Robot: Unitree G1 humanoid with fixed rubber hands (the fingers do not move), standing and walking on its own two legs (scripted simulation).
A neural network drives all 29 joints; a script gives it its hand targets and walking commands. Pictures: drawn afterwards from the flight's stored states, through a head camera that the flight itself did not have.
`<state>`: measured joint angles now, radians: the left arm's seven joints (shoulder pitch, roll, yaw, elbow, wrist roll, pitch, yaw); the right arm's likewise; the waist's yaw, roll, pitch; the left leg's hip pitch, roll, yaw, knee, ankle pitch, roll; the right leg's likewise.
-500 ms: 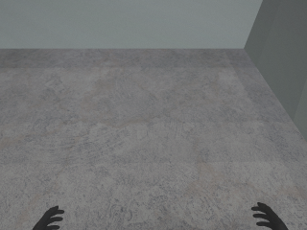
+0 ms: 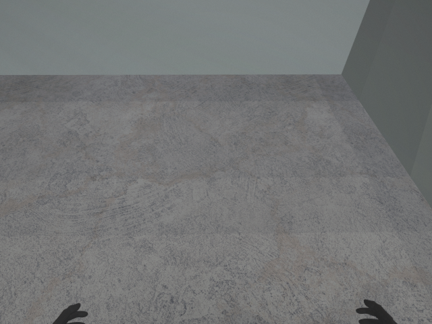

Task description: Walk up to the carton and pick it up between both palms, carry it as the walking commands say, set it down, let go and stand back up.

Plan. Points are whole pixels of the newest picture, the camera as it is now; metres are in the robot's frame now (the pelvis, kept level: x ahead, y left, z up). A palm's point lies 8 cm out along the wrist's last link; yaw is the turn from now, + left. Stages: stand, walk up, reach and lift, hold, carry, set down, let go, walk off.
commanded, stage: stand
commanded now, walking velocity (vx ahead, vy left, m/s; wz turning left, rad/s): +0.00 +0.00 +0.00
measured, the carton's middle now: out of the picture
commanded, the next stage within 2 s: walk up in 0.68 s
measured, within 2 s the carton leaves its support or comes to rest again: neither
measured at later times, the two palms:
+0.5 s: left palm out of the picture +0.11 +0.32 -0.09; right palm out of the picture +0.10 -0.32 -0.09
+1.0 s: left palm out of the picture +0.10 +0.35 -0.08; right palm out of the picture +0.15 -0.31 -0.08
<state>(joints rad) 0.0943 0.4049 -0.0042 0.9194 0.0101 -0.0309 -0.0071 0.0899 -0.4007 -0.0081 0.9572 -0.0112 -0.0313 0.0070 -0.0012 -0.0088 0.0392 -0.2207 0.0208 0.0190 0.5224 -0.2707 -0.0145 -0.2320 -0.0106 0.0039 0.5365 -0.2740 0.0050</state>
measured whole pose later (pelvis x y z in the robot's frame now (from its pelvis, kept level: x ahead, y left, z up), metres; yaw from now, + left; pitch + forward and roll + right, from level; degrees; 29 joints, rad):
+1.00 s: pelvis +0.00 +0.01 +0.01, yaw +5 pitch +1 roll -1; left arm 0.09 0.45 0.05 0.94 0.02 -0.06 0.01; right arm 0.10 -0.47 -0.06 0.90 -0.07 0.03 0.11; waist -0.01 0.01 0.03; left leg -0.40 0.03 -0.01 0.74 -0.34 -0.01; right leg -0.21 -0.04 -0.08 0.40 -0.21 0.02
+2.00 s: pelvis +0.08 +0.26 +0.00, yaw +54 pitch +2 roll -1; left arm 0.24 0.56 0.11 0.85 0.04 -0.07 -0.02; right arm 0.07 -0.49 -0.11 0.71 -0.02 0.03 0.19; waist 0.00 0.00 -0.01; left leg -0.37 0.04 0.02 0.56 -0.23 0.01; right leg -0.34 -0.19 -0.18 0.90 -0.48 0.01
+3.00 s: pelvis +0.09 +0.71 +0.01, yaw +96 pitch +2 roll +1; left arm 0.22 0.54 0.06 0.88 -0.01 -0.14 -0.03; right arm 0.19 -0.51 -0.11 0.81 -0.02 0.01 0.15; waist -0.05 0.00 0.02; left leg -0.21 -0.04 0.02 0.44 -0.27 0.06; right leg -0.56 -0.12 -0.09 0.72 -0.28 0.01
